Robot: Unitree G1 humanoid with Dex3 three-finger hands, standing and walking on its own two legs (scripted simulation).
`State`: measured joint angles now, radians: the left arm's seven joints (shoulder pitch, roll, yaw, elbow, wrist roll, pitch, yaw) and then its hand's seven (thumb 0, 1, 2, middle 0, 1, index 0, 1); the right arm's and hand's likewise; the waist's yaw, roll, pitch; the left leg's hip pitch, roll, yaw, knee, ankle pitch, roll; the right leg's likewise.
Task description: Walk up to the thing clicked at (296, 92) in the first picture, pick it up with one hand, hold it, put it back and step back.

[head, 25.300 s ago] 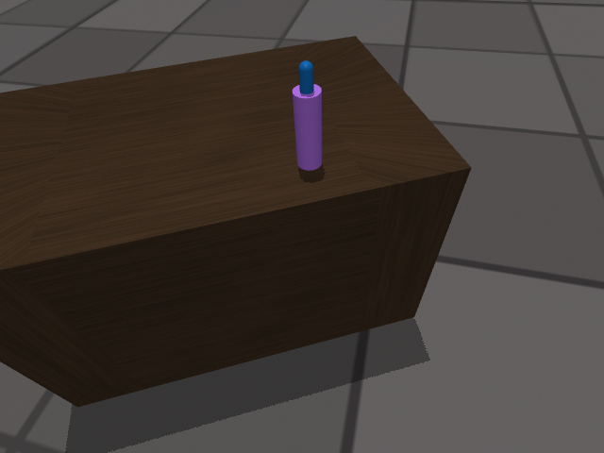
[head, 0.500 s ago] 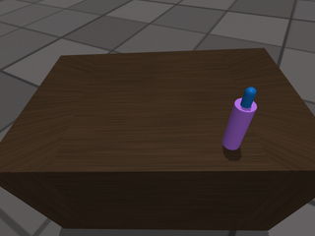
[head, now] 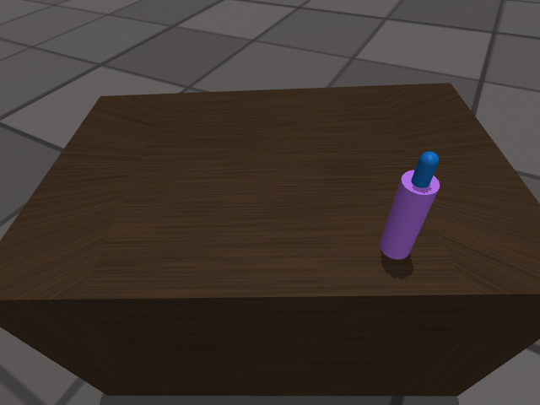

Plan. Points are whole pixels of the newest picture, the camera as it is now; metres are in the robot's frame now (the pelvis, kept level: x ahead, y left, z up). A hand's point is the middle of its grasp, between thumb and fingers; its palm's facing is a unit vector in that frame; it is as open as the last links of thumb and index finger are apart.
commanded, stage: home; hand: right
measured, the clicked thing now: (410, 207) +0.44 -0.20 +0.04
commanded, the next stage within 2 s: stand in 0.06 s
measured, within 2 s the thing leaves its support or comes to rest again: neither
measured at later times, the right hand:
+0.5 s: hand out of the picture +0.06 -0.25 -0.16, palm faces -0.05 +0.94 -0.34, open 11.7 cm
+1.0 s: hand out of the picture +0.07 -0.25 -0.16, palm faces -0.03 +0.94 -0.34, open 7.4 cm
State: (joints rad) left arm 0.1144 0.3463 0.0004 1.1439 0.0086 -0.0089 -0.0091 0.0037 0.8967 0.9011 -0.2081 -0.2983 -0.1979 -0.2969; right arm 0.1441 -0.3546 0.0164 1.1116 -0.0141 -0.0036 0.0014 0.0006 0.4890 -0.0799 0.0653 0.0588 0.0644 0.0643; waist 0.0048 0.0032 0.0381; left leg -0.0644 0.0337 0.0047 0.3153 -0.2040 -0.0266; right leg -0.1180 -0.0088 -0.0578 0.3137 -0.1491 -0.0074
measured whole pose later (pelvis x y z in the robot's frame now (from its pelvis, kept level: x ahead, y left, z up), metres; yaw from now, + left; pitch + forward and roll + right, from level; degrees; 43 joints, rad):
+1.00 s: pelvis +0.01 +0.00 +0.00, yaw +0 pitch -2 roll +0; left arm 0.11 0.35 0.00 1.13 0.01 -0.01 -0.01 0.00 0.90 0.90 -0.21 -0.30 -0.20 -0.30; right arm 0.13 -0.35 0.01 1.12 -0.01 0.00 0.00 0.01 -0.90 -0.90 0.20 0.30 0.20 0.30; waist 0.00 0.01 0.04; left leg -0.06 0.03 0.01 0.30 -0.20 -0.03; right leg -0.12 -0.01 -0.05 0.32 -0.16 -0.01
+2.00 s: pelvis +0.01 +0.00 +0.00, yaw -1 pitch -2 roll +0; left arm 0.12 0.35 0.00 1.13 0.01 -0.01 -0.01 0.00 0.90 0.90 -0.21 -0.30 -0.20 -0.30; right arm 0.14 -0.35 0.00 1.12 -0.01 0.00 0.01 0.01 -0.91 -0.90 0.20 0.30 0.20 0.30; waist 0.00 0.01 0.04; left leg -0.06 0.04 0.02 0.30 -0.21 -0.03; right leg -0.13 0.00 -0.04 0.32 -0.16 -0.01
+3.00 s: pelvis -0.05 +0.04 -0.03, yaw -1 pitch -1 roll +0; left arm 0.02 0.41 0.05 0.93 0.02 0.05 0.01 0.00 0.90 0.90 -0.21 -0.30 -0.20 -0.30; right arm 0.13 -0.41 -0.07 0.96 -0.01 0.04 0.01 0.01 -0.91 -0.90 0.20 0.30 0.20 0.30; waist -0.01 -0.04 0.17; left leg -0.25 -0.02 -0.01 0.64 -0.37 0.02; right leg -0.39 -0.07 -0.01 0.63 -0.22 0.02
